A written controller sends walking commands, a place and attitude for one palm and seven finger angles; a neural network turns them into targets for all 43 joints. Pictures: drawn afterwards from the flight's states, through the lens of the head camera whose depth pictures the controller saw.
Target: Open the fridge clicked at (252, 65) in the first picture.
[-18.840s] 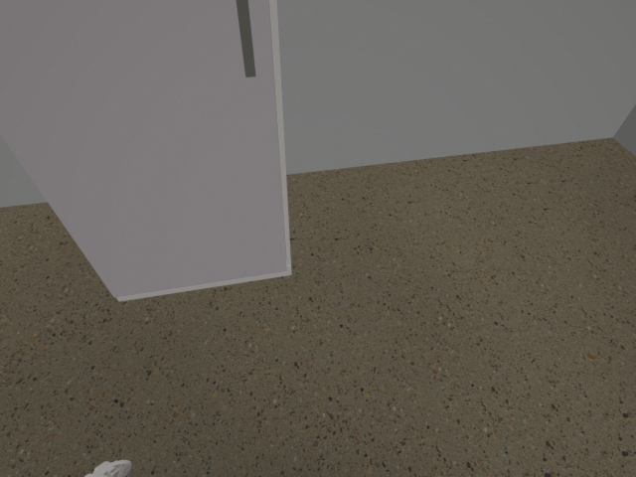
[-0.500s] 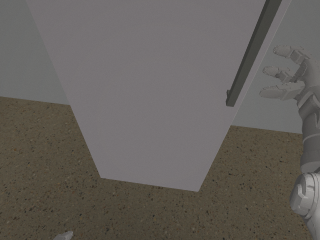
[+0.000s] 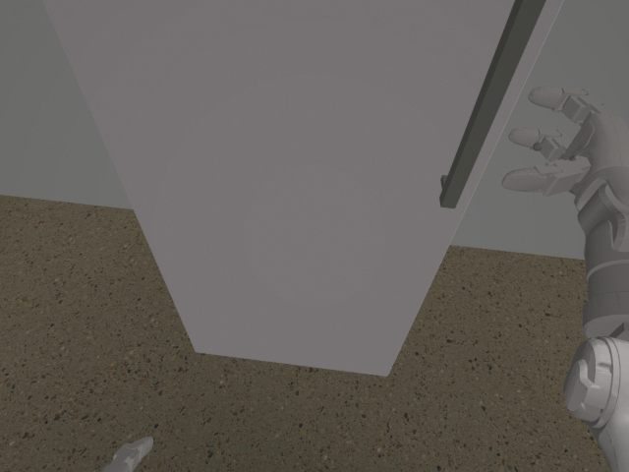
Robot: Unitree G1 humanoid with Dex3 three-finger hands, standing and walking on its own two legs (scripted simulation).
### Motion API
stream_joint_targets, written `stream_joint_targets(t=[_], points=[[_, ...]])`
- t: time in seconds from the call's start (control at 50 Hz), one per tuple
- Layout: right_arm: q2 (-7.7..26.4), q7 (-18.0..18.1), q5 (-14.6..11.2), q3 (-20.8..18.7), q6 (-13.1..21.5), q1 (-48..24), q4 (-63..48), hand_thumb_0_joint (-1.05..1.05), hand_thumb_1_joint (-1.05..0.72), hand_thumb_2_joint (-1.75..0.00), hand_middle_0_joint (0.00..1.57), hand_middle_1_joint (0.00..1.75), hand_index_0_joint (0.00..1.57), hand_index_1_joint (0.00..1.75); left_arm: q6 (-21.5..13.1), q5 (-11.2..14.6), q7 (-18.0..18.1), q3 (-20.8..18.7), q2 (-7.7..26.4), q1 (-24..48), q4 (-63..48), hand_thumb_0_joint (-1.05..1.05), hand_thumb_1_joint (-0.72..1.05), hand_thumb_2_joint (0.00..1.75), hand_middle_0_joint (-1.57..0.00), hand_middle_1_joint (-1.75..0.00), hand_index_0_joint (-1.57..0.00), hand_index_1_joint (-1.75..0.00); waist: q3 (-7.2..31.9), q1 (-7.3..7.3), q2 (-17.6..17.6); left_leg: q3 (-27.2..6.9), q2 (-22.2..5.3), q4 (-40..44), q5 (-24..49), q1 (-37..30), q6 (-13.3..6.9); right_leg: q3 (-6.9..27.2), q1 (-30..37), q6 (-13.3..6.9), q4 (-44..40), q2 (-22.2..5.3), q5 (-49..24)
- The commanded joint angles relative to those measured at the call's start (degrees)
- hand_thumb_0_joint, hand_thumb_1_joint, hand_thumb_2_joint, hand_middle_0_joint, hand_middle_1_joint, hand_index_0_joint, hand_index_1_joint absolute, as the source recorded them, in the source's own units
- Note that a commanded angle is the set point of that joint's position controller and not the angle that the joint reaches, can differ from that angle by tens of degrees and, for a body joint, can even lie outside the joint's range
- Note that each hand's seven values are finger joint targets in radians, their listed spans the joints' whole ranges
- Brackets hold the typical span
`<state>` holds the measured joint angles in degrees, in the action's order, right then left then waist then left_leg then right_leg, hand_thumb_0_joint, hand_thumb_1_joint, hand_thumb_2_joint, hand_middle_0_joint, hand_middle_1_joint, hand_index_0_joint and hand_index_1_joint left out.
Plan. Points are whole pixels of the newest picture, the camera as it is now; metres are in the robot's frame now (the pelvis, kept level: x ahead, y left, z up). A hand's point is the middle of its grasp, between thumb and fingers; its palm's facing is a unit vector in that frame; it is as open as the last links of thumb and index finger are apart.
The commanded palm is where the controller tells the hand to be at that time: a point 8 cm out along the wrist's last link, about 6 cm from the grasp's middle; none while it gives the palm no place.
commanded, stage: move the hooked fingers beside the handle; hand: right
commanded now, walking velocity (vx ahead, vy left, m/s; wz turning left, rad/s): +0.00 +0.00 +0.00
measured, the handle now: (487, 88) +0.51 -0.14 +0.26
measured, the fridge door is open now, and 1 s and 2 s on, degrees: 0 0 0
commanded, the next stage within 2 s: feel for the door with the fingertips in 0.10 s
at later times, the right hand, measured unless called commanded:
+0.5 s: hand (524, 150) +0.45 -0.19 +0.22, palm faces +0.03 +1.00 +0.02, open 14.0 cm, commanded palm +0.42 -0.23 +0.22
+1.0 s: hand (522, 138) +0.47 -0.19 +0.23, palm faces +0.05 +1.00 +0.01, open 13.7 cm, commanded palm +0.44 -0.24 +0.22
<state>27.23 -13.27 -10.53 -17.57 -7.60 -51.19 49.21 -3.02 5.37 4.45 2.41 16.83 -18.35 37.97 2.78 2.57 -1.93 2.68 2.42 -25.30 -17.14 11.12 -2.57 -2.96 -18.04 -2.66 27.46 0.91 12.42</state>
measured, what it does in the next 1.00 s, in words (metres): stands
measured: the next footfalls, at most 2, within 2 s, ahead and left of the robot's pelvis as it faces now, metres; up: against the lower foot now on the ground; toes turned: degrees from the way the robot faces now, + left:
none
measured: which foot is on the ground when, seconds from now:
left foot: down 0.00-1.00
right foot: down 0.00-1.00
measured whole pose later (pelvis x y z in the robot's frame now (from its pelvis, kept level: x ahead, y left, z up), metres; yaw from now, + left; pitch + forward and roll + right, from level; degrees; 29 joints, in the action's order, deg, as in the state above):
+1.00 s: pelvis -0.01 +0.00 +0.00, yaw -1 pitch +4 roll +1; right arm 26.3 -10.2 -8.8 -16.0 -4.9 -58.6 58.3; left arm -4.0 4.4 4.3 2.1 16.8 -21.3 40.6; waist 2.4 3.7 -1.8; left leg 3.3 2.3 -26.1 -16.9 13.0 -2.3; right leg -2.4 -20.3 -3.0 28.6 1.1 12.1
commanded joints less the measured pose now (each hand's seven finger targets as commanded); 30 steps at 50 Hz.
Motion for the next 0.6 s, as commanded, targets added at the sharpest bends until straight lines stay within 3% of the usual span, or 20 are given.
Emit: stream_joint_targets(t=[0.0, 0.04, 0.06, 0.12, 0.18, 0.24, 0.28, 0.32, 0.34, 0.36, 0.38, 0.44, 0.46, 0.5, 0.54, 0.58], points=[[13.1, 1.0, -0.1, -1.2, 3.2, -30.4, -11.7, 0.0, 0.5, -0.3, 0.3, 1.2, 0.3, 1.2, -2.2, -0.2, 0.3, -2.9, 7.9, 0.9, -6.7, 0.0, 0.9, 0.9, -0.2, -0.3, -0.2, -0.3, 15.5, 0.68, 0.0, -2.5, -1.7, 2.8, 20.0, 5.2, 1.0, 5.0, 15.8, -0.9, -0.6, -1.2, -14.1], [15.8, 1.6, -0.2, -3.4, 3.8, -29.7, -11.4, 0.0, 0.5, -0.3, 0.3, 1.2, 0.3, 1.2, -2.1, -0.4, 0.4, -3.2, 8.0, 0.2, -6.7, 0.0, 0.9, 0.9, -0.2, -0.3, -0.2, -0.3, 16.5, 0.56, 2.4, -2.7, -1.7, 3.0, 20.5, 3.7, 1.2, 4.6, 15.0, -1.3, -0.1, -1.2, -14.3], [17.8, 1.7, 0.1, -4.9, 4.3, -30.9, -12.7, 0.0, 0.5, -0.3, 0.3, 1.2, 0.3, 1.2, -2.1, -0.4, 0.4, -3.0, 8.2, 0.4, -6.8, 0.0, 0.9, 0.9, -0.2, -0.3, -0.2, -0.3, 17.7, -0.05, 1.0, -3.0, -1.7, 2.5, 21.4, 2.7, 1.1, 4.8, 15.0, -1.1, -0.3, -1.1, -14.6], [14.9, 1.4, 0.2, -2.7, 5.4, -31.8, -14.6, 0.0, 0.5, -0.3, 0.3, 1.2, 0.3, 1.2, -2.4, -0.3, 0.3, -3.1, 7.8, 0.7, -6.9, 0.0, 0.9, 0.9, -0.2, -0.3, -0.2, -0.3, 19.2, 0.45, -1.2, -2.7, -1.5, 2.3, 22.0, 3.9, 0.9, 5.2, 18.5, -0.9, 0.0, -1.4, -17.0], [18.2, 0.8, -0.3, -6.3, 4.9, -26.5, -13.9, 0.0, 0.5, -0.3, 0.3, 1.2, 0.3, 1.2, -2.2, -0.5, 0.3, -3.2, 8.1, 0.5, -7.3, 0.0, 0.9, 0.9, -0.2, -0.3, -0.2, -0.3, 19.9, -0.97, 1.1, -2.8, -1.5, 1.9, 25.0, 1.2, 1.0, 4.7, 17.0, -1.0, 0.0, -1.4, -18.5], [11.8, 0.0, -0.9, -0.7, 3.5, -26.8, -14.0, 0.0, 0.5, -0.3, 0.3, 1.2, 0.3, 1.2, -2.1, 0.0, 0.2, -3.3, 7.6, 1.0, -7.6, 0.0, 0.9, 0.9, -0.2, -0.3, -0.2, -0.3, 16.5, 0.34, 1.1, -2.4, -1.6, 2.5, 23.4, 3.4, 1.2, 4.1, 16.3, -1.2, 0.2, -1.4, -17.2], [12.5, 0.4, -0.8, -1.4, 2.7, -28.4, -15.6, 0.0, 0.5, -0.3, 0.3, 1.2, 0.3, 1.2, -2.3, -0.1, 0.1, -3.2, 7.8, 1.0, -7.3, 0.0, 0.9, 0.9, -0.2, -0.3, -0.2, -0.3, 17.6, 0.19, -1.2, -2.3, -1.4, 2.3, 22.5, 4.5, 0.9, 4.9, 17.8, -0.9, 0.0, -1.5, -17.3], [11.2, 0.9, -1.1, -1.0, 2.4, -28.4, -17.2, 0.0, 0.5, -0.3, 0.3, 1.2, 0.3, 1.2, -2.4, -0.2, 0.0, -3.2, 7.7, 1.4, -7.5, 0.0, 0.9, 0.9, -0.2, -0.3, -0.2, -0.3, 17.9, 0.05, -1.5, -2.1, -1.3, 2.4, 21.3, 5.2, 0.7, 5.4, 19.0, -0.7, -0.1, -1.7, -17.6], [10.9, 1.3, -1.7, -1.3, 2.6, -26.9, -18.1, 0.0, 0.5, -0.3, 0.3, 1.2, 0.3, 1.2, -2.4, -0.3, -0.1, -3.4, 7.6, 1.1, -7.5, 0.0, 0.9, 0.9, -0.2, -0.3, -0.2, -0.3, 18.3, -0.01, 0.7, -2.0, -1.3, 2.6, 22.3, 4.0, 0.8, 5.0, 18.8, -1.0, 0.3, -1.6, -18.6], [12.3, 1.7, -1.5, -2.7, 2.5, -26.6, -19.2, 0.0, 0.5, -0.3, 0.3, 1.2, 0.3, 1.2, -2.5, -0.3, -0.2, -3.4, 7.7, 1.7, -7.5, 0.0, 0.9, 0.9, -0.2, -0.3, -0.2, -0.3, 18.7, -0.59, 0.2, -2.4, -1.2, 2.4, 23.0, 3.7, 0.8, 5.0, 18.6, -0.9, 0.2, -1.5, -18.5], [11.1, 1.9, -1.5, -2.0, 2.0, -26.3, -18.2, 0.0, 0.5, -0.3, 0.3, 1.2, 0.3, 1.2, -2.4, -0.3, -0.2, -3.2, 7.6, 1.7, -7.4, 0.0, 0.9, 0.9, -0.2, -0.3, -0.2, -0.3, 17.8, -0.39, 1.5, -2.2, -1.2, 2.3, 22.5, 3.7, 0.9, 5.0, 17.7, -0.9, 0.0, -1.5, -17.6], [8.4, 3.0, -1.2, 0.5, 2.1, -28.1, -20.9, 0.0, 0.5, -0.3, 0.3, 1.2, 0.3, 1.2, -2.5, -0.3, -0.2, -3.3, 7.3, 2.1, -7.4, 0.0, 0.9, 0.9, -0.2, -0.3, -0.2, -0.3, 18.1, 0.16, 0.4, -1.9, -1.2, 2.4, 21.0, 4.5, 0.8, 5.1, 19.0, -0.9, 0.1, -1.7, -17.7], [8.8, 3.5, -1.0, -0.2, 1.8, -28.7, -21.1, 0.0, 0.5, -0.3, 0.3, 1.2, 0.3, 1.2, -2.6, -0.3, -0.3, -3.2, 7.2, 2.5, -7.2, 0.0, 0.9, 0.9, -0.2, -0.3, -0.2, -0.3, 18.1, -0.13, -1.6, -2.0, -1.2, 2.4, 20.4, 5.2, 0.7, 5.4, 19.5, -0.6, 0.0, -1.7, -17.5], [6.9, 4.4, -0.9, 0.9, 1.1, -29.4, -18.8, 0.0, 0.5, -0.3, 0.3, 1.2, 0.3, 1.2, -2.5, -0.5, -0.2, -3.0, 7.0, 2.5, -6.5, 0.0, 0.9, 0.9, -0.2, -0.3, -0.2, -0.3, 16.3, 0.48, -0.1, -1.8, -1.0, 2.8, 18.7, 6.4, 0.7, 5.8, 19.1, -0.5, -0.5, -1.8, -16.1], [8.7, 5.3, -0.8, -1.0, 1.1, -27.8, -17.9, 0.0, 0.5, -0.3, 0.3, 1.2, 0.3, 1.2, -2.4, -0.8, -0.2, -3.1, 7.1, 2.1, -6.6, 0.0, 0.9, 0.9, -0.2, -0.3, -0.2, -0.3, 16.5, -0.15, 2.3, -1.9, -1.1, 3.1, 19.0, 4.7, 0.9, 5.2, 17.3, -0.8, -0.4, -1.6, -15.5], [10.6, 6.0, 0.0, -1.7, 1.3, -31.8, -15.9, 0.0, 0.5, -0.3, 0.3, 1.2, 0.3, 1.2, -2.2, -0.8, 0.0, -2.8, 7.1, 2.0, -6.0, 0.0, 0.9, 0.9, -0.2, -0.3, -0.2, -0.3, 16.0, 0.44, 2.6, -2.5, -1.4, 3.0, 19.3, 4.0, 1.1, 5.2, 15.7, -0.9, -0.8, -1.4, -14.0]])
